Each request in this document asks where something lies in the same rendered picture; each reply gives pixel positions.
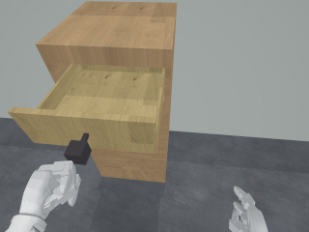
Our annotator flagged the right robot hand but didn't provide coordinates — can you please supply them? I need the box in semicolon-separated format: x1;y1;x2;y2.
229;186;268;232

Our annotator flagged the drawer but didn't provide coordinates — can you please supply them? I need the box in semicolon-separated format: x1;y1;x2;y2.
8;64;165;154

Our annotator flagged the cabinet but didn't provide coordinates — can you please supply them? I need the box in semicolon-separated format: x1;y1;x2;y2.
36;1;177;183

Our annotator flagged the robot left forearm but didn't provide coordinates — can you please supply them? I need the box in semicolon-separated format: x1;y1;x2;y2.
5;213;47;232

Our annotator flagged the left robot hand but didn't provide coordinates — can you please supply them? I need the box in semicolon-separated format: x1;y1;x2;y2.
19;160;81;219

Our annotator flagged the handle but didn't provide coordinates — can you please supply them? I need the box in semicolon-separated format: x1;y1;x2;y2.
64;132;92;165

